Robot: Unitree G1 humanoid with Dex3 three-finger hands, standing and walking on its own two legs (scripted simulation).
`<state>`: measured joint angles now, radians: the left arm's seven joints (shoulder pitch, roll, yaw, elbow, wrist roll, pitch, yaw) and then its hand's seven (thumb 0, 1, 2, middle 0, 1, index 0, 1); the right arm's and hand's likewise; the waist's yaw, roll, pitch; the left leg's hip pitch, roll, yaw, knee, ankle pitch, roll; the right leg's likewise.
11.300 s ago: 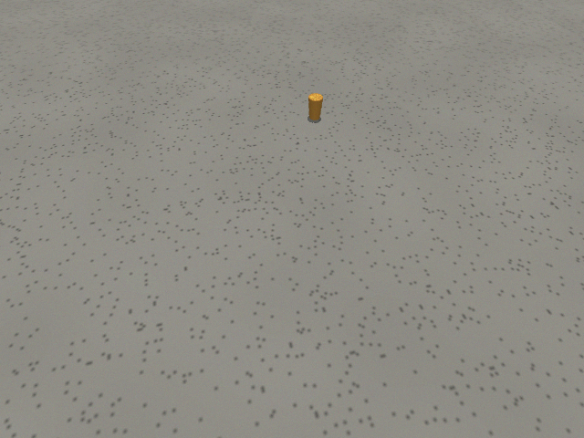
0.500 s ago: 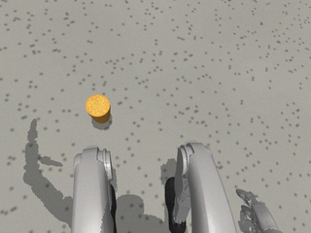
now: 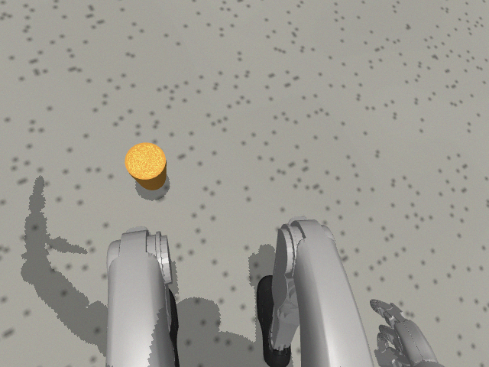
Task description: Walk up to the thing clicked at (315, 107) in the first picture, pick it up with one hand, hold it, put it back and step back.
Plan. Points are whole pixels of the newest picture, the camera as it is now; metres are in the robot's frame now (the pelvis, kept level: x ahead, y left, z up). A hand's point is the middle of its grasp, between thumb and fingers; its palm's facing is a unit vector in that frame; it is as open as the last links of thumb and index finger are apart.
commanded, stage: approach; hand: left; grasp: from the side
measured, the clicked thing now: (149, 170) +0.49 +0.18 -0.32
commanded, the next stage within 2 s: close in in 0.60 s
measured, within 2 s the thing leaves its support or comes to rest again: neither
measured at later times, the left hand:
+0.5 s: hand (40, 156) +0.45 +0.32 -0.12, palm faces +0.01 -1.00 +0.01, open 17.4 cm
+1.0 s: hand (113, 170) +0.46 +0.24 -0.24, palm faces +0.03 -1.00 +0.03, open 17.6 cm
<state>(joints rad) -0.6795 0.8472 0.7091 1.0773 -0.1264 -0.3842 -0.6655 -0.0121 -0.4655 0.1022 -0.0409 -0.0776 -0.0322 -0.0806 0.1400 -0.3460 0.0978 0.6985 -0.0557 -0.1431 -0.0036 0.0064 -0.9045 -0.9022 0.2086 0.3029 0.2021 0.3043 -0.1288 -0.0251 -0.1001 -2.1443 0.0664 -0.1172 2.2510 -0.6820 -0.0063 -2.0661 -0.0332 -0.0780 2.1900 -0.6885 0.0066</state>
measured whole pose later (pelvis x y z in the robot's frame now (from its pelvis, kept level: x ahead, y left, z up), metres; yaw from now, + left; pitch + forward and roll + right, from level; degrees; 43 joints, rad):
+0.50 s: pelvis +0.00 +0.00 -0.05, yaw -4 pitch +27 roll -9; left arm -0.73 0.85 0.69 1.26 -0.19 -0.66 -0.67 -0.01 -0.52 0.05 -0.06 -0.08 -0.04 -0.09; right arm 0.03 -0.37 0.23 0.64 -0.14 -0.14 0.04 0.01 -0.89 -0.90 0.21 0.30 0.20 0.30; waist -0.21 -0.11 0.06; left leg -2.24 0.07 -0.19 2.44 -0.70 -0.01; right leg -2.14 -0.01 -0.13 2.33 -0.67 0.02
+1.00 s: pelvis -0.01 +0.01 -0.09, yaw -9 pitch +16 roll -15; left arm -0.72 0.86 0.56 1.44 -0.15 -0.98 -0.35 -0.02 -0.58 0.01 -0.07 -0.06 -0.06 -0.06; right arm -0.12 -0.38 0.46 0.57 -0.31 -0.05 0.09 0.00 -0.93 -0.90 0.21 0.30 0.20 0.31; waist -0.28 -0.24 0.26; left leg -2.23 0.06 -0.35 2.62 -0.71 -0.02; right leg -2.08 0.03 -0.23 2.41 -0.64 0.04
